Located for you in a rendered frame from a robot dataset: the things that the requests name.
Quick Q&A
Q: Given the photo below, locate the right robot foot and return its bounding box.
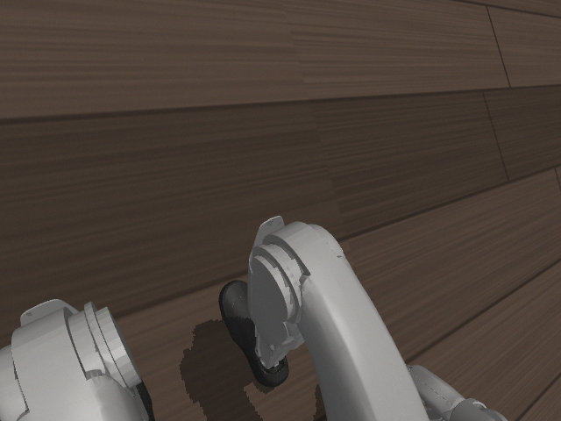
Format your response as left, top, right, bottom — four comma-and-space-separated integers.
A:
219, 280, 288, 388

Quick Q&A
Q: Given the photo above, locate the right robot arm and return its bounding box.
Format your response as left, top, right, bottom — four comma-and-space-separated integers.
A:
450, 398, 507, 421

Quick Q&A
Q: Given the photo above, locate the left robot foot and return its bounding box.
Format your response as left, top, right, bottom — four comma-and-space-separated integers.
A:
136, 376, 155, 421

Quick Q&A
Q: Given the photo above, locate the right robot hand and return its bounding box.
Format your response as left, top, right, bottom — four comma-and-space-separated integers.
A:
406, 365, 465, 421

